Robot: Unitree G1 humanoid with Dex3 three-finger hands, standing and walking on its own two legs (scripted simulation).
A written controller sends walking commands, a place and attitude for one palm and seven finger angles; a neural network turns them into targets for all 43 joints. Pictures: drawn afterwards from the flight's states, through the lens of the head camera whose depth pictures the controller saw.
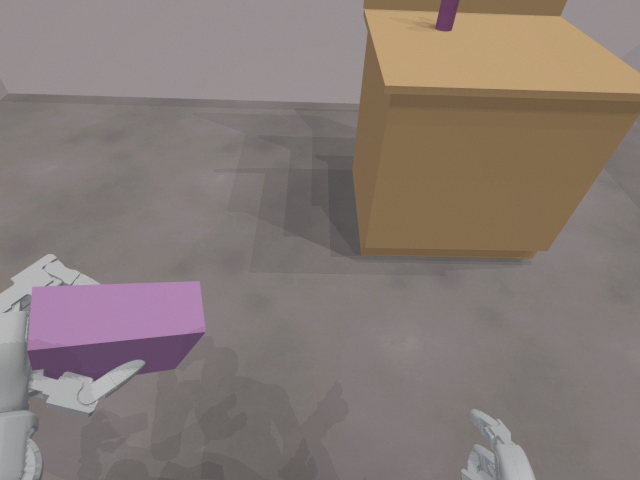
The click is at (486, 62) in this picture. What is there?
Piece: table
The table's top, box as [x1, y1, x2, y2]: [363, 9, 639, 100]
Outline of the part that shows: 364,9 363,15 384,93 639,100 639,73 560,16 456,12 452,29 450,31 440,31 434,27 438,12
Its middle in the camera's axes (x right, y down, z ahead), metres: +0.58 -0.66 +1.33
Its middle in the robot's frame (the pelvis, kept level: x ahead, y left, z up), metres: +1.47 -0.49 +0.00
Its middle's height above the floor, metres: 0.78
